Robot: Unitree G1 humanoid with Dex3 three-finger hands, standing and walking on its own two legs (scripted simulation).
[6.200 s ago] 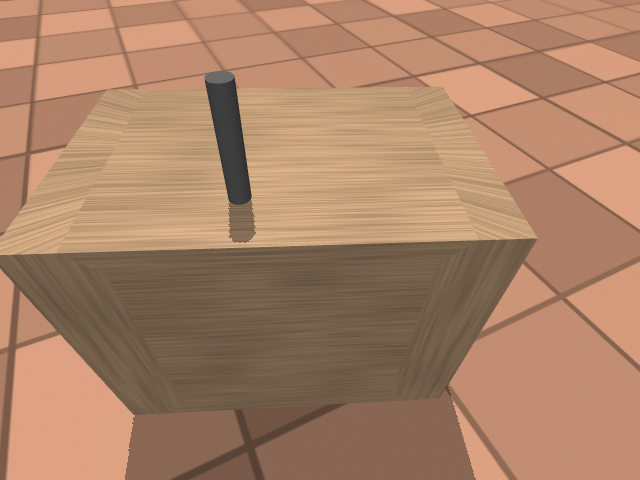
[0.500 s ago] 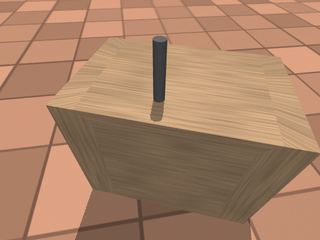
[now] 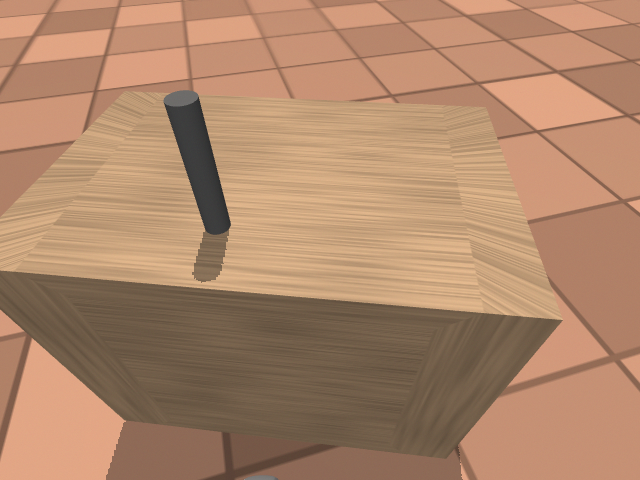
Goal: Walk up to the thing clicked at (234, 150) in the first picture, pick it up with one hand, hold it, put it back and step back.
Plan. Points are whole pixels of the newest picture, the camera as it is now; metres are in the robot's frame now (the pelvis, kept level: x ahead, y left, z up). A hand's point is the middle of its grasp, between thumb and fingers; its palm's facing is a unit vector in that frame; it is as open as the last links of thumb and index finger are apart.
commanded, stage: walk up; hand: left
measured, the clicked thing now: (202, 171) +0.54 +0.23 +0.10
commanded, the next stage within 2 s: none
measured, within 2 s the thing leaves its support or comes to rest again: neither
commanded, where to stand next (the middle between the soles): +0.08 +0.04 m, yaw -3 degrees
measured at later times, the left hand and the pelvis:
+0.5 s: hand (139, 466) +0.18 +0.28 -0.15, palm faces -0.05 -0.91 -0.40, open 7.4 cm; pelvis +0.07 +0.02 -0.01, yaw -3 degrees
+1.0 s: hand out of the picture +0.16 +0.29 -0.15, palm faces -0.12 -0.93 -0.34, open 7.4 cm; pelvis +0.05 +0.04 +0.01, yaw -6 degrees
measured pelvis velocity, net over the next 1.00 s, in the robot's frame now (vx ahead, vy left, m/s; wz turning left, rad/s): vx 0.05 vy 0.04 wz -0.10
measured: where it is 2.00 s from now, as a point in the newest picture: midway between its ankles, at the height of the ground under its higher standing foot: outside the picture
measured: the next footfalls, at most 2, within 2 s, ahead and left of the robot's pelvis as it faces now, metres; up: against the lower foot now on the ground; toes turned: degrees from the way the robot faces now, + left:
left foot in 0.24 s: +0.16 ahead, +0.15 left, +0.00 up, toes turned -1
